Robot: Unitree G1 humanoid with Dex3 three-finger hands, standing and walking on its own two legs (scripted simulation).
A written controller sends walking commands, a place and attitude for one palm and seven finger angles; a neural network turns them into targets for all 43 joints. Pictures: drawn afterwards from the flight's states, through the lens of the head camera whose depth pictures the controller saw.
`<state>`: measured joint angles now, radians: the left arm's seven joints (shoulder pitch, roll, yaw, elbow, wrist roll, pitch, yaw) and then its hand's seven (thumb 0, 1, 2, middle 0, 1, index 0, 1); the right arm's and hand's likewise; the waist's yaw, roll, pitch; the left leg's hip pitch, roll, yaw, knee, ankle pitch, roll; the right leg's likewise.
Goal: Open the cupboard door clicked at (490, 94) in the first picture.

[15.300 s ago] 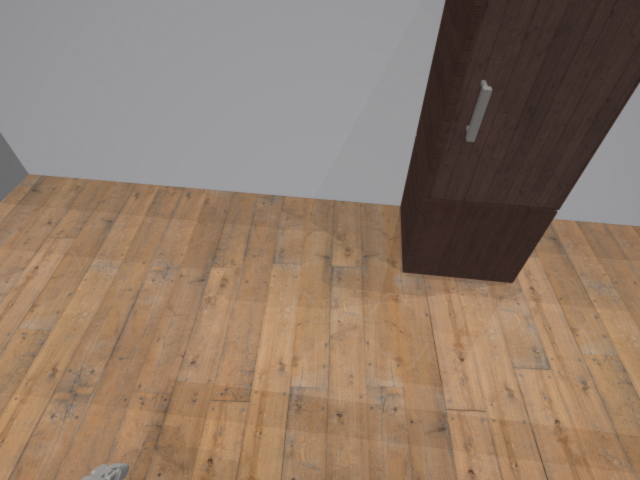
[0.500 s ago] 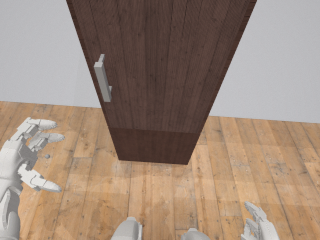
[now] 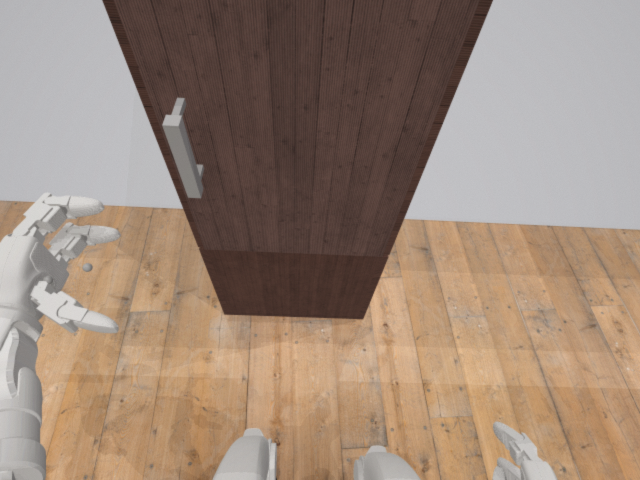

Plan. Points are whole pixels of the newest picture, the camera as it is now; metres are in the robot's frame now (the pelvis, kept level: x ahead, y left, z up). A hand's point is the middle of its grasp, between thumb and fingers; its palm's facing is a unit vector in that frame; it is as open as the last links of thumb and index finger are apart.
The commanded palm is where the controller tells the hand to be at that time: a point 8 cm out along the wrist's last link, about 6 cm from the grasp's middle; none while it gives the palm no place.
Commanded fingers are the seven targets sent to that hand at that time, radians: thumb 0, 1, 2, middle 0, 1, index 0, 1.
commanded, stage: move the hooked fingers beside the handle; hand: left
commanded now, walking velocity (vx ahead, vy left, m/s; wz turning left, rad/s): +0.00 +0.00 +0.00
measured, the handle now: (188, 150) +0.54 +0.21 +0.05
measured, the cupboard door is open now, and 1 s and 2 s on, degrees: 0 0 0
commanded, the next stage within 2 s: slide the fingers in behind the handle in 1.94 s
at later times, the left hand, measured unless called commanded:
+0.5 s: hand (107, 227) +0.40 +0.28 +0.05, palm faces +0.03 -1.00 -0.01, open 14.0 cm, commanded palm +0.38 +0.33 +0.05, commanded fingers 0.00 -0.50 0.30 -0.30 -1.20 -0.30 -1.20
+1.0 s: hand (124, 187) +0.47 +0.28 +0.05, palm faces +0.02 -1.00 -0.01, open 14.0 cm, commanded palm +0.46 +0.32 +0.05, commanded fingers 0.00 -0.50 0.30 -0.30 -1.20 -0.30 -1.20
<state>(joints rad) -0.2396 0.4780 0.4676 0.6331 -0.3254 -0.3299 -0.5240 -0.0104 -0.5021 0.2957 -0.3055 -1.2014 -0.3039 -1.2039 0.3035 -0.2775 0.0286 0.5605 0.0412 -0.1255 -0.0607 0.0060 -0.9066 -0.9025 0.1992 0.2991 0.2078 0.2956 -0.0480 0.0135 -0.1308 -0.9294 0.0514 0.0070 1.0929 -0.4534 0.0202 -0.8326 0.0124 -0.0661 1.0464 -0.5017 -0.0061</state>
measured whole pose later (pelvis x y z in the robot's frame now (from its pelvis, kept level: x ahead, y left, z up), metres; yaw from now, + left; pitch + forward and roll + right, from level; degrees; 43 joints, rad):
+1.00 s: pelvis -0.01 +0.01 -0.02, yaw -2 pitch +23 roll -5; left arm -0.79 0.67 0.51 1.13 -0.15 -0.38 -0.48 -0.01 -0.50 0.30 -0.30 -1.20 -0.30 -1.20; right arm 0.35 -0.29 0.05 0.62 0.02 0.02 -0.04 0.00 -0.91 -0.90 0.20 0.30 0.21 0.30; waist -0.14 0.01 -0.12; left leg -1.13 0.07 0.00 1.20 -0.47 0.04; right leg -1.03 0.03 -0.06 1.12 -0.50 0.01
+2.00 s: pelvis +0.00 +0.01 -0.02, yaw -2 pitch +24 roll -5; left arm -0.83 0.68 0.51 1.15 -0.13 -0.40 -0.43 -0.01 -0.50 0.30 -0.31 -1.20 -0.30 -1.20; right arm 0.34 -0.28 0.05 0.61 0.01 0.06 -0.03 0.00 -0.91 -0.90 0.20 0.30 0.21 0.30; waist -0.16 0.01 -0.12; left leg -1.15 0.07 0.00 1.20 -0.48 0.03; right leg -1.04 0.03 -0.07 1.12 -0.51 0.01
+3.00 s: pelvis +0.00 +0.01 -0.02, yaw -2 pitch +23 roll -4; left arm -0.79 0.51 0.41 1.09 -0.13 -0.42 -0.29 -0.01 -0.50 0.30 -0.30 -1.20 -0.30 -1.21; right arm 0.35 -0.26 0.03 0.63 0.00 0.08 0.00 0.00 -0.91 -0.90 0.20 0.30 0.21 0.30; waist -0.14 0.02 -0.13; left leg -1.09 0.06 0.00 1.17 -0.48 0.03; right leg -0.99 0.03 -0.06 1.10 -0.51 0.00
